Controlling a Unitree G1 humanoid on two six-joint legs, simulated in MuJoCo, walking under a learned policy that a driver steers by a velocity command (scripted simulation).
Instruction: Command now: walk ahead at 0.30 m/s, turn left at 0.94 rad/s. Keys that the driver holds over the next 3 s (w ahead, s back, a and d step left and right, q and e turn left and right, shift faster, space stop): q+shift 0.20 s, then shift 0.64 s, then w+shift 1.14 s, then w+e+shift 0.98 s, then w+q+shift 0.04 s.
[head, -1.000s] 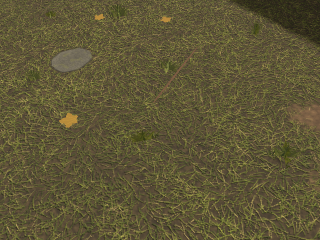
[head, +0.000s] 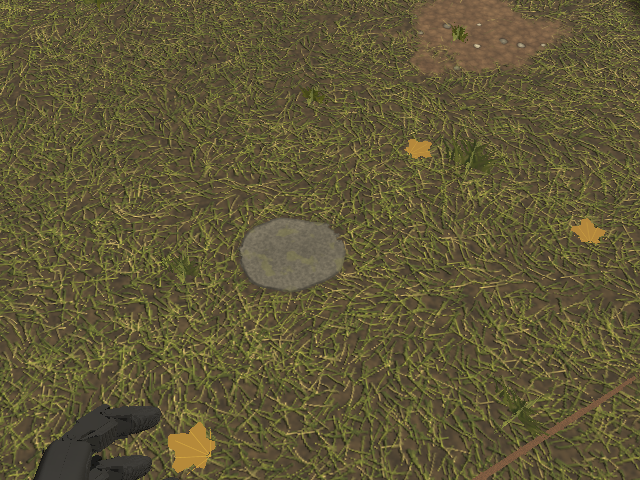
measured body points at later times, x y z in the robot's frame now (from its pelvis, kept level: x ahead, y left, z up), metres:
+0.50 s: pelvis +0.15 -0.08 +0.01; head +0.19 -0.07 +0.46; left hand +0.18 +0.22 -0.09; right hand +0.42 -0.25 -0.08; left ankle +0.09 +0.04 -0.68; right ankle +0.28 -0.16 -0.73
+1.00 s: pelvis +0.20 -0.05 +0.01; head +0.20 -0.05 +0.46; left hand +0.21 +0.25 -0.09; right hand +0.38 -0.26 -0.10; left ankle +0.10 +0.03 -0.72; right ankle +0.26 -0.17 -0.69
